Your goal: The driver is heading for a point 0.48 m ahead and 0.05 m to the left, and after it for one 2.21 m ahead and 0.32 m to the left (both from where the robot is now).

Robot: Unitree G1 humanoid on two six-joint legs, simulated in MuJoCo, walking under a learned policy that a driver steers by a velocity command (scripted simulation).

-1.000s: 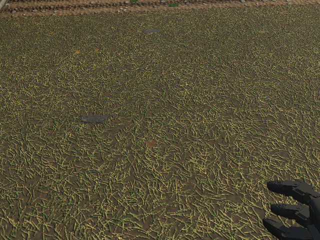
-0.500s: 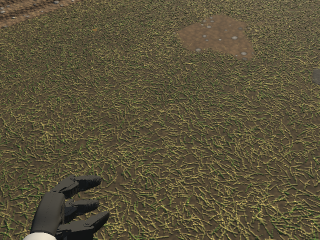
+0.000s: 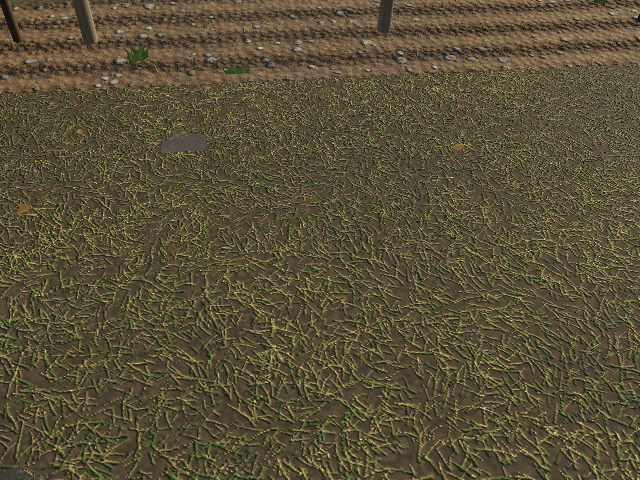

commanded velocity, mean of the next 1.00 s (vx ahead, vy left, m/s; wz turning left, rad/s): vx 0.20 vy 0.00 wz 0.21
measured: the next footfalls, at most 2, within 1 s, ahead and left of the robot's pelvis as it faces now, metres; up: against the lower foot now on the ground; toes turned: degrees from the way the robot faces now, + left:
left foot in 0.02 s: +0.17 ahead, +0.05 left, -0.16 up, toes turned +4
right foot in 0.30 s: +0.45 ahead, -0.08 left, -0.16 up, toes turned +30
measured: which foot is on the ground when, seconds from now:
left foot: up 0.00-0.00, down 0.02-0.30, up 0.32-0.56, down 0.58-0.98, up 1.00-1.00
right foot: down 0.00-0.02, up 0.04-0.28, down 0.30-0.58, up 0.60-0.94, down 0.96-1.00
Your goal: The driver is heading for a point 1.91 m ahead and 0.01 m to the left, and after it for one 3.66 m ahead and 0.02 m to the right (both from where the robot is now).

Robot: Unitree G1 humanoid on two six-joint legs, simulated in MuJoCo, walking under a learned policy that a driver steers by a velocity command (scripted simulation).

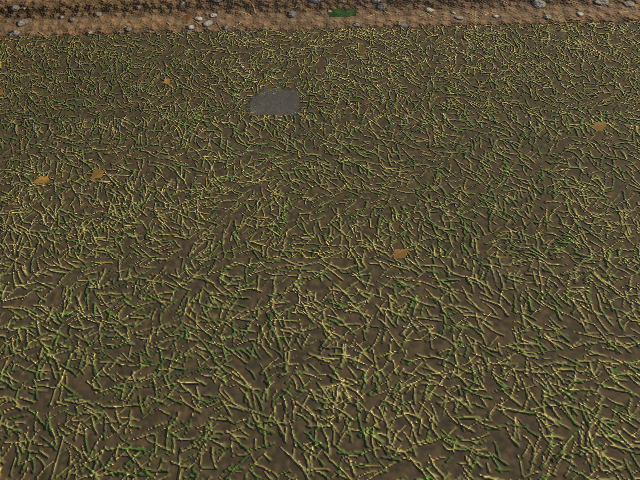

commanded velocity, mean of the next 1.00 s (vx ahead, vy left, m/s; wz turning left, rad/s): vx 0.63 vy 0.00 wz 0.03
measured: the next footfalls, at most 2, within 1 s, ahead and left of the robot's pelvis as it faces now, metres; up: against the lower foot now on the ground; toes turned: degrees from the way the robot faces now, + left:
left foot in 0.48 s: +0.16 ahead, +0.09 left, +0.00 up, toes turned -20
right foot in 1.00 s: +0.55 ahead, -0.25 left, -0.16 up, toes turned +14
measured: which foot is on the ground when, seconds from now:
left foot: up 0.00-0.46, down 0.48-1.00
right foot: down 0.00-0.50, up 0.52-0.98, down 1.00-1.00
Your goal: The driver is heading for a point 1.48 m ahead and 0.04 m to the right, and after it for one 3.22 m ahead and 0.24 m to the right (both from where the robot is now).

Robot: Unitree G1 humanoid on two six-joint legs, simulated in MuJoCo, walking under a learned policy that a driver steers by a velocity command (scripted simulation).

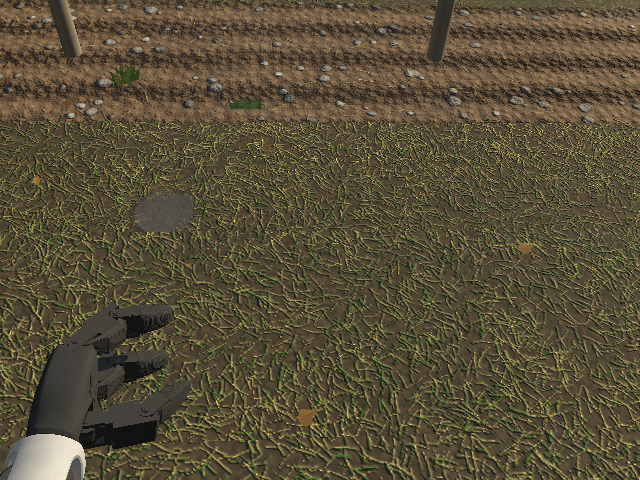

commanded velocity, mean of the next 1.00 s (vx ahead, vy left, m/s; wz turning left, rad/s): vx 0.99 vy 0.00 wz -0.01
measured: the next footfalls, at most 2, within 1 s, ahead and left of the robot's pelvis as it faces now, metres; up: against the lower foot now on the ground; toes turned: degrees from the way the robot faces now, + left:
left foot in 0.40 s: +0.48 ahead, +0.12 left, +0.00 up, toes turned +22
right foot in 0.92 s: +0.94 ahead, +0.04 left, -0.16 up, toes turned -2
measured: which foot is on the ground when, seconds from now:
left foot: down 0.00-0.02, up 0.04-0.38, down 0.40-0.90, up 0.92-1.00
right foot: down 0.00-0.38, up 0.40-0.90, down 0.92-1.00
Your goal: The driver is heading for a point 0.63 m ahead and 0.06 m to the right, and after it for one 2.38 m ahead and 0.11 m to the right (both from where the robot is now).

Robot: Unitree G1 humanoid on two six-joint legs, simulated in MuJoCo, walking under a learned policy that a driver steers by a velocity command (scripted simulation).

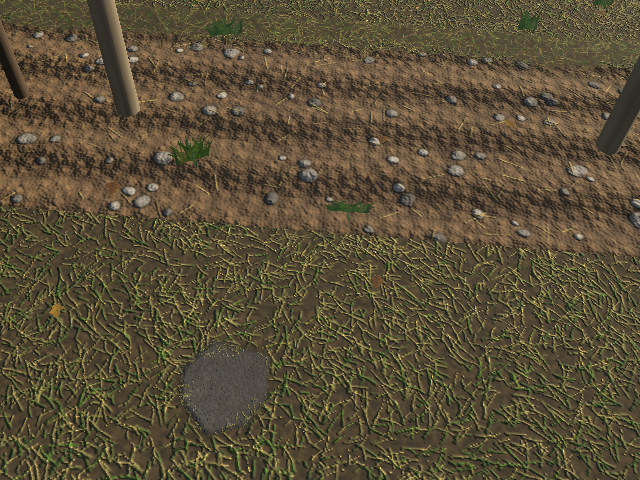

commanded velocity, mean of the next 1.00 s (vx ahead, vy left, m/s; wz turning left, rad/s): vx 0.66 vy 0.00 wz -0.39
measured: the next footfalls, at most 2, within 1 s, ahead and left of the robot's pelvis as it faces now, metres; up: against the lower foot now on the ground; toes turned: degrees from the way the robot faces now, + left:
left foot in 0.22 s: +0.43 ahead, +0.17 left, +0.00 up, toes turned -22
right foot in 0.58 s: +0.36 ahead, -0.11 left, +0.00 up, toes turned -34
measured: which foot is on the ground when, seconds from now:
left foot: up 0.00-0.20, down 0.22-0.56, up 0.58-1.00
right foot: down 0.00-0.20, up 0.22-0.56, down 0.58-1.00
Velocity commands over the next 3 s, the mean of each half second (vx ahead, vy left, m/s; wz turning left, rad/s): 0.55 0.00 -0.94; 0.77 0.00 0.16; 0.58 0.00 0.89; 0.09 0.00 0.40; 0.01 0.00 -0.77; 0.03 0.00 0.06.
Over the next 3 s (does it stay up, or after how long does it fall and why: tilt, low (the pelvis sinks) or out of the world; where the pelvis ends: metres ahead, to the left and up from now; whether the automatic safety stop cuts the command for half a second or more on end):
stays up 1.07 -0.24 -0.15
